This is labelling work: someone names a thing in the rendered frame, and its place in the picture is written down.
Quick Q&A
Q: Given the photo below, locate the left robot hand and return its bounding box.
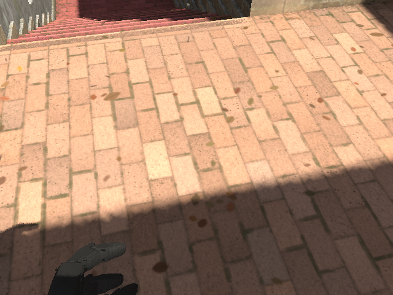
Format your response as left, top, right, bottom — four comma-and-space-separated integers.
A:
48, 242, 138, 295

